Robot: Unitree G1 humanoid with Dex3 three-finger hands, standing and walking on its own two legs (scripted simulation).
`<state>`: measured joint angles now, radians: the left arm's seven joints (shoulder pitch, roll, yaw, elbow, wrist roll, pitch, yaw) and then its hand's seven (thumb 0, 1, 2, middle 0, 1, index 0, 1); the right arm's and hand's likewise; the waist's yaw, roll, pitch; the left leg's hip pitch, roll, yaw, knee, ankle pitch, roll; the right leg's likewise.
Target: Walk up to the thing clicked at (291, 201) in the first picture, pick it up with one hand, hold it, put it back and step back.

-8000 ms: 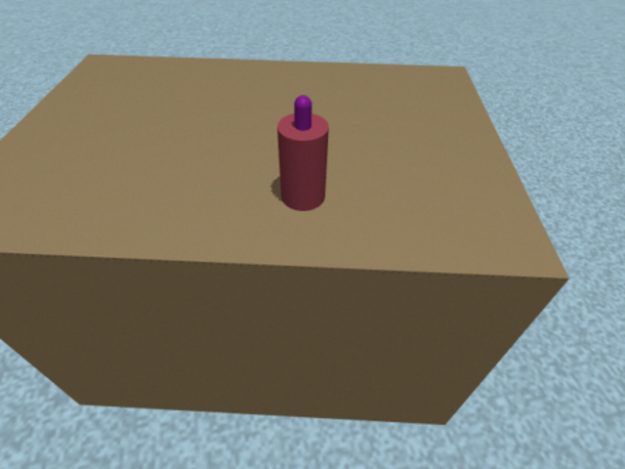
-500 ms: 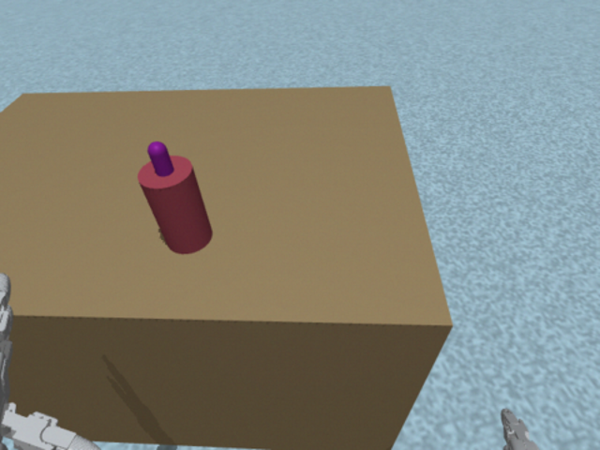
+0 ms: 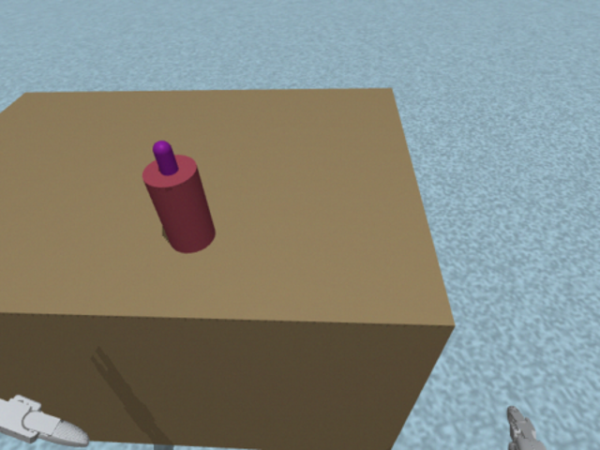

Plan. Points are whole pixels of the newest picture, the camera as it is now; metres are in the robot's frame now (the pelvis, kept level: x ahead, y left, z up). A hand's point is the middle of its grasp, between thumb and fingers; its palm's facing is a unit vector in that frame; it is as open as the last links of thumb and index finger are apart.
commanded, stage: rise first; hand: left
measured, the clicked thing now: (178, 194) +0.51 +0.25 +0.07
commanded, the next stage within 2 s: go down in 0.02 s
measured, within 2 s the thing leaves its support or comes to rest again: neither
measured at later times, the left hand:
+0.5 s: hand (11, 314) +0.23 +0.32 +0.15, palm faces +0.44 -0.83 -0.35, open 17.5 cm
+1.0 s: hand (7, 267) +0.29 +0.37 +0.15, palm faces +0.28 -0.95 -0.15, open 17.5 cm
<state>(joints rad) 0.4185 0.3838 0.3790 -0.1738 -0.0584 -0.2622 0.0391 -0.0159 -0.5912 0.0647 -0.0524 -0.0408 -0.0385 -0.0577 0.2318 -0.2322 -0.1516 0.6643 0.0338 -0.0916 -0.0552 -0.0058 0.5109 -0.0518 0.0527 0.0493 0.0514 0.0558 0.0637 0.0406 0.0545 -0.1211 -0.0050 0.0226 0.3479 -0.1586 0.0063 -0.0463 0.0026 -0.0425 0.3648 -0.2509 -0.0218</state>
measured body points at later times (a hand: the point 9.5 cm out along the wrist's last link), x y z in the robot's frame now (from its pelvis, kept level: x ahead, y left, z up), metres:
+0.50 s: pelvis +0.00 +0.00 +0.00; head -0.01 -0.01 +0.44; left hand +0.20 +0.37 +0.17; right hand +0.17 -0.27 -0.10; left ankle +0.02 +0.12 -0.75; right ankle -0.03 -0.10 -0.75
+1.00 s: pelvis +0.01 +0.02 +0.00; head +0.01 +0.01 +0.45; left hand +0.27 +0.42 +0.16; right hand +0.16 -0.26 -0.10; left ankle +0.02 +0.12 -0.75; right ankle -0.03 -0.10 -0.75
